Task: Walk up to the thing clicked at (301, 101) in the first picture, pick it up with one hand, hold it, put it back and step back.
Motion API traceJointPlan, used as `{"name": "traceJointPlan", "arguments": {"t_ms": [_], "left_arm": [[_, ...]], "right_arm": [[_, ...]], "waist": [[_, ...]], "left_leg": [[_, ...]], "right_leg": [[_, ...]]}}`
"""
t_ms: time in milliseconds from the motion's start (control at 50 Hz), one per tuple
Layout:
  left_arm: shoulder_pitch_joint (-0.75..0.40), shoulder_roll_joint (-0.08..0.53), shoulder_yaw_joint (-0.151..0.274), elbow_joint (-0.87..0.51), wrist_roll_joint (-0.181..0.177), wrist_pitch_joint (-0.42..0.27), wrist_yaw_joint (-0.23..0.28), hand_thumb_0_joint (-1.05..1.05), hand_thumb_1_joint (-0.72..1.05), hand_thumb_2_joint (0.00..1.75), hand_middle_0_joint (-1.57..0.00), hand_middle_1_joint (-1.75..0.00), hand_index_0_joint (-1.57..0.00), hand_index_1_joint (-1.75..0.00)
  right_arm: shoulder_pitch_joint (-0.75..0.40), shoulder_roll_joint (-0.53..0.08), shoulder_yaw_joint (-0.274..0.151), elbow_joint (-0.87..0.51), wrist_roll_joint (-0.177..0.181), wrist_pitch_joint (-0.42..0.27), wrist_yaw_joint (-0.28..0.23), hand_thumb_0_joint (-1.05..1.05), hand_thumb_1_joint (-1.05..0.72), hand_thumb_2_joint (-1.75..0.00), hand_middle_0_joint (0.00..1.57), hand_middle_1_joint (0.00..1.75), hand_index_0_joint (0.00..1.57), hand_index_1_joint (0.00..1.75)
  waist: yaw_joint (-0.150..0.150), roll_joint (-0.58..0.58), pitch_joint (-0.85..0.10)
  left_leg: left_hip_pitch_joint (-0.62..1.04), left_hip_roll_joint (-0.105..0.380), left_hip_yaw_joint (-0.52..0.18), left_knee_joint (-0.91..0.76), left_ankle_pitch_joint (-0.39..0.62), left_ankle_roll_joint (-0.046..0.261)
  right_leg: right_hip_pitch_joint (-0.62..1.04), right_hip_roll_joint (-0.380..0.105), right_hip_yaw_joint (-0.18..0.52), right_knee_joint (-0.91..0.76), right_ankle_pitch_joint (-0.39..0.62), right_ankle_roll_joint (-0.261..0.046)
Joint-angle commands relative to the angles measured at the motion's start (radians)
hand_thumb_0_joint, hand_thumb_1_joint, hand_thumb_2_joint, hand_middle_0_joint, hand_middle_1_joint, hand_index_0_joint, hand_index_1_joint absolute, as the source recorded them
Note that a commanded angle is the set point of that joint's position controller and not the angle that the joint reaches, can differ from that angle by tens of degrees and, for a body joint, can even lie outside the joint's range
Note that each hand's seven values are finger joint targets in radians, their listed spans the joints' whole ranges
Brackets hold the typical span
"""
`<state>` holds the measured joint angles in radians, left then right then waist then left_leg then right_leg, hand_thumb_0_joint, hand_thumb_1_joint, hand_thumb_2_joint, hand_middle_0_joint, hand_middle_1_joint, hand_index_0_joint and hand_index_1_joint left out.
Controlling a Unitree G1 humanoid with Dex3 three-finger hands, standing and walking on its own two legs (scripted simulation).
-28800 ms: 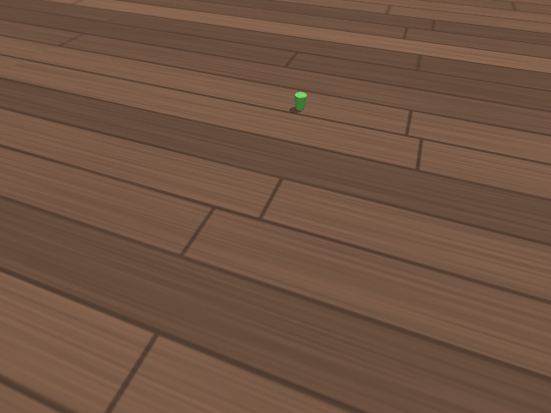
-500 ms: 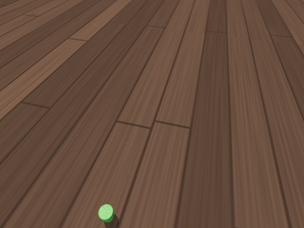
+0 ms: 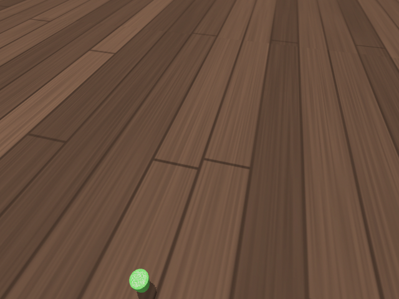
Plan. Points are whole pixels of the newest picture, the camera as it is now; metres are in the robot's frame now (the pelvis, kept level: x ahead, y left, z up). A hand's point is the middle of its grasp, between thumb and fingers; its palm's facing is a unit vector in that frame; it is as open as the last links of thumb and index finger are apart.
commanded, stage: stand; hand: left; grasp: from above
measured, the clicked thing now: (140, 282) +0.37 +0.27 -0.73
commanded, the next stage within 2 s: rise first in 0.48 s
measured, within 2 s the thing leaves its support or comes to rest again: neither
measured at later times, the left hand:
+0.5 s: hand out of the picture +0.06 +0.25 -0.16, palm faces -0.03 -0.94 -0.34, open 7.4 cm
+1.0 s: hand out of the picture +0.14 +0.26 -0.20, palm faces -0.09 -0.92 -0.39, open 12.1 cm
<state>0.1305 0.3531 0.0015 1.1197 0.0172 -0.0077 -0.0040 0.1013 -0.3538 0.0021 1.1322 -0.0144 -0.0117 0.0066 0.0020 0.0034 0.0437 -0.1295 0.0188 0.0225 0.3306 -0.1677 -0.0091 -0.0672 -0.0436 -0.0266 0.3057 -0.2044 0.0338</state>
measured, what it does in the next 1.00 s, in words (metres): stands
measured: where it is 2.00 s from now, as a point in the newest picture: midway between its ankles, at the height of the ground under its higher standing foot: outside the picture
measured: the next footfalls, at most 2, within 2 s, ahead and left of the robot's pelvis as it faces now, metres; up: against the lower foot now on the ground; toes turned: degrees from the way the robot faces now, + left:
none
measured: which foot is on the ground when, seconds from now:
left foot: down 0.00-1.00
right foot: down 0.00-1.00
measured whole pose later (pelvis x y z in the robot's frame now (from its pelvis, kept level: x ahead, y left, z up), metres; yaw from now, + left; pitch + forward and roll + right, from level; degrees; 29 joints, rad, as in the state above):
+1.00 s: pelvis -0.01 +0.00 -0.04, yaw -1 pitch +11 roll -1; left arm 0.01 0.34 0.18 0.94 0.18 0.08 -0.02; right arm 0.27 -0.24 -0.03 0.68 0.01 -0.06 0.00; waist -0.04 0.00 -0.05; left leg -0.64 0.05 0.02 0.81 -0.36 -0.01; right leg -0.58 -0.02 -0.01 0.79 -0.40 0.03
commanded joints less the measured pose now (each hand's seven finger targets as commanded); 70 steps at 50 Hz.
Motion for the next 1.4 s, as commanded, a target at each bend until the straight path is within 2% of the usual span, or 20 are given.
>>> {"name": "traceJointPlan", "arguments": {"t_ms": [0, 340, 540, 560, 580, 600, 620, 640, 680, 740, 760, 840, 940, 1000, 1020, 1080, 1100, 1120, 1160, 1380], "left_arm": [[-0.022, 0.21, 0.037, -0.059, -0.004, -0.021, 0.014, 0.0, 0.9, 0.9, -0.2, -0.3, -0.2, -0.3], [-0.022, 0.203, 0.037, -0.059, -0.003, -0.019, 0.012, 0.0, 0.9, 0.9, -0.2, -0.3, -0.2, -0.3], [-0.026, 0.213, 0.041, -0.059, -0.004, -0.019, 0.013, 0.0, 0.9, 0.9, -0.2, -0.3, -0.2, -0.3], [-0.022, 0.211, 0.04, -0.061, -0.002, -0.021, 0.014, 0.0, 0.88, 0.98, -0.28, -0.38, -0.28, -0.38], [-0.373, 0.039, 0.037, -0.412, -0.063, -0.114, 0.027, 0.0, 0.8, 0.99, -0.23, -0.44, -0.2, -0.46], [-0.504, 0.087, 0.055, -0.343, -0.059, -0.109, 0.034, 0.0, 0.72, 0.96, -0.22, -0.52, -0.17, -0.54], [-0.325, 0.17, 0.103, -0.191, -0.042, -0.073, 0.039, 0.0, 0.64, 0.94, -0.19, -0.6, -0.16, -0.62], [-0.271, 0.183, 0.118, -0.104, -0.025, -0.051, 0.028, 0.0, 0.56, 0.95, -0.15, -0.68, -0.13, -0.7], [-0.332, 0.262, 0.179, -0.085, 0.023, -0.053, 0.005, 0.0, 0.4, 0.95, -0.1, -0.84, -0.11, -0.85], [-0.122, 0.221, 0.216, -0.058, 0.087, -0.021, -0.022, 0.0, 0.16, 0.97, -0.04, -1.04, -0.07, -1.01], [-0.08, 0.185, 0.2, -0.059, 0.099, -0.004, -0.024, 0.0, 0.08, 0.99, -0.02, -1.07, -0.05, -1.03], [-0.08, 0.176, 0.203, -0.141, 0.135, 0.069, -0.013, 0.0, -0.24, 1.01, -0.02, -1.06, -0.03, -1.05], [-0.115, 0.19, 0.233, -0.28, 0.175, 0.077, 0.002, 0.0, -0.52, 1.01, -0.06, -1.07, -0.05, -1.07], [-0.117, 0.193, 0.236, -0.411, 0.188, 0.063, 0.0, 0.0, -0.52, 1.0, -0.05, -1.07, -0.05, -1.07], [-0.056, 0.223, 0.272, -0.397, 0.196, 0.069, 0.005, 0.0, -0.53, 1.01, -0.05, -1.07, -0.04, -1.07], [-0.064, 0.172, 0.226, -0.535, 0.199, 0.07, -0.007, 0.0, -0.54, 1.0, -0.05, -1.07, -0.04, -1.08], [-0.03, 0.219, 0.271, -0.523, 0.207, 0.079, -0.001, 0.0, -0.53, 1.01, -0.05, -1.07, -0.04, -1.08], [-0.017, 0.172, 0.232, -0.542, 0.208, 0.083, -0.006, 0.0, -0.54, 1.0, -0.05, -1.07, -0.04, -1.08], [0.027, 0.201, 0.258, -0.578, 0.224, 0.092, -0.009, 0.0, -0.53, 1.01, -0.05, -1.06, -0.04, -1.07], [0.168, 0.2, 0.258, -0.728, 0.29, 0.123, -0.014, 0.0, -0.52, 0.96, -0.05, -1.09, -0.06, -1.08]], "right_arm": [[-0.044, -0.213, -0.043, -0.058, 0.007, -0.019, -0.012, 0.0, -0.9, -0.9, 0.2, 0.3, 0.2, 0.3], [-0.043, -0.214, -0.045, -0.06, 0.006, -0.018, -0.013, 0.0, -0.9, -0.9, 0.2, 0.3, 0.2, 0.3], [-0.034, -0.206, -0.043, -0.058, 0.005, -0.018, -0.011, 0.0, -0.9, -0.9, 0.2, 0.3, 0.2, 0.3], [-0.04, -0.209, -0.045, -0.061, 0.005, -0.018, -0.012, 0.0, -0.92, -0.91, 0.2, 0.3, 0.2, 0.3], [-0.003, -0.049, 0.004, -0.343, 0.076, -0.066, -0.033, 0.0, -0.96, -0.92, 0.2, 0.3, 0.2, 0.3], [0.045, -0.079, -0.004, -0.282, 0.074, -0.064, -0.045, 0.0, -0.91, -0.91, 0.2, 0.3, 0.2, 0.3], [0.091, -0.109, -0.022, -0.289, 0.082, -0.052, -0.058, 0.0, -0.9, -0.9, 0.2, 0.3, 0.2, 0.3], [0.108, -0.111, -0.033, -0.305, 0.077, -0.046, -0.059, 0.0, -0.89, -0.9, 0.2, 0.3, 0.2, 0.3], [0.122, -0.11, -0.06, -0.35, 0.054, -0.052, -0.062, 0.0, -0.91, -0.9, 0.2, 0.3, 0.2, 0.3], [0.164, -0.087, -0.086, -0.413, 0.029, -0.059, -0.043, 0.0, -0.91, -0.9, 0.2, 0.3, 0.2, 0.3], [0.157, -0.079, -0.088, -0.44, 0.032, -0.062, -0.041, 0.0, -0.91, -0.9, 0.2, 0.3, 0.2, 0.3], [0.123, -0.072, -0.091, -0.524, 0.039, -0.062, -0.031, 0.0, -0.87, -0.89, 0.2, 0.3, 0.2, 0.3], [0.138, -0.057, -0.1, -0.579, 0.03, -0.089, -0.018, 0.0, -0.87, -0.89, 0.2, 0.3, 0.2, 0.3], [0.142, -0.053, -0.105, -0.608, 0.026, -0.109, -0.02, 0.0, -0.86, -0.89, 0.2, 0.3, 0.2, 0.3], [0.146, -0.048, -0.101, -0.613, 0.026, -0.114, -0.023, 0.0, -0.86, -0.89, 0.2, 0.3, 0.2, 0.3], [0.149, -0.045, -0.11, -0.631, 0.022, -0.132, -0.03, 0.0, -0.86, -0.89, 0.2, 0.3, 0.2, 0.3], [0.147, -0.052, -0.111, -0.633, 0.021, -0.135, -0.032, 0.0, -0.85, -0.89, 0.2, 0.3, 0.2, 0.3], [0.141, -0.042, -0.107, -0.638, 0.021, -0.139, -0.033, 0.0, -0.87, -0.89, 0.2, 0.3, 0.2, 0.3], [0.133, -0.046, -0.11, -0.648, 0.019, -0.148, -0.035, 0.0, -0.85, -0.89, 0.2, 0.3, 0.2, 0.3], [0.084, -0.044, -0.108, -0.686, 0.016, -0.175, -0.013, 0.0, -0.87, -0.89, 0.2, 0.3, 0.2, 0.3]], "waist": [[0.002, -0.011, -0.066], [0.003, -0.001, -0.05], [-0.002, -0.003, -0.062], [0.001, -0.005, -0.071], [-0.125, 0.024, 0.01], [-0.104, 0.001, -0.032], [-0.073, -0.007, -0.019], [-0.065, -0.055, -0.045], [-0.036, -0.043, -0.162], [0.02, 0.039, -0.255], [0.026, 0.042, -0.258], [0.008, 0.024, -0.233], [-0.005, 0.029, -0.281], [-0.013, 0.056, -0.325], [-0.007, 0.069, -0.345], [-0.032, 0.067, -0.381], [-0.023, 0.057, -0.384], [-0.036, 0.053, -0.376], [-0.025, 0.063, -0.398], [-0.007, 0.083, -0.473]], "left_leg": [[0.046, 0.12, -0.092, -0.039, 0.191, 0.028], [0.026, 0.119, -0.097, -0.052, 0.138, 0.026], [0.034, 0.116, -0.094, -0.046, 0.161, 0.03], [0.048, 0.122, -0.097, -0.041, 0.18, 0.029], [-0.07, -0.013, 0.03, 0.015, -0.001, 0.016], [-0.061, -0.014, 0.02, 0.035, -0.026, 0.015], [-0.095, -0.013, 0.024, 0.047, -0.032, 0.016], [-0.129, -0.016, 0.016, 0.087, -0.023, 0.019], [-0.156, -0.019, 0.015, 0.169, 0.017, 0.021], [-0.226, -0.033, 0.015, 0.249, 0.058, 0.009], [-0.237, -0.031, 0.015, 0.251, 0.059, 0.005], [-0.302, -0.023, 0.002, 0.288, 0.047, 0.005], [-0.406, -0.007, -0.009, 0.435, 0.012, 0.007], [-0.461, -0.001, -0.016, 0.502, -0.029, 0.009], [-0.462, 0.001, -0.016, 0.518, -0.024, 0.008], [-0.485, 0.008, -0.024, 0.576, -0.007, 0.013], [-0.507, 0.008, -0.023, 0.591, -0.025, 0.014], [-0.522, 0.011, -0.026, 0.605, -0.031, 0.015], [-0.546, 0.009, -0.023, 0.639, -0.018, 0.017], [-0.701, 0.011, -0.048, 0.81, -0.006, 0.018]], "right_leg": [[-0.027, -0.103, 0.067, -0.052, 0.149, -0.041], [-0.033, -0.1, 0.066, -0.06, 0.099, -0.043], [-0.018, -0.105, 0.071, -0.053, 0.136, -0.046], [-0.021, -0.102, 0.067, -0.049, 0.142, -0.045], [-0.267, 0.043, 0.004, 0.033, 0.078, -0.039], [-0.232, 0.043, -0.012, 0.049, 0.052, -0.041], [-0.228, 0.048, -0.021, 0.055, 0.025, -0.045], [-0.247, 0.051, -0.025, 0.083, 0.016, -0.048], [-0.262, 0.044, -0.016, 0.162, 0.058, -0.047], [-0.279, 0.041, -0.008, 0.252, 0.072, -0.057], [-0.287, 0.047, -0.012, 0.261, 0.064, -0.059], [-0.351, 0.058, -0.021, 0.294, 0.036, -0.058], [-0.494, 0.061, -0.023, 0.444, -0.015, -0.055], [-0.579, 0.058, -0.015, 0.521, -0.048, -0.055], [-0.591, 0.056, -0.013, 0.54, -0.045, -0.056], [-0.642, 0.056, -0.012, 0.591, -0.029, -0.052], [-0.653, 0.054, -0.01, 0.601, -0.042, -0.051], [-0.682, 0.057, -0.01, 0.614, -0.051, -0.05], [-0.688, 0.053, -0.009, 0.641, -0.037, -0.051], [-0.885, 0.056, -0.023, 0.836, -0.07, -0.057]]}}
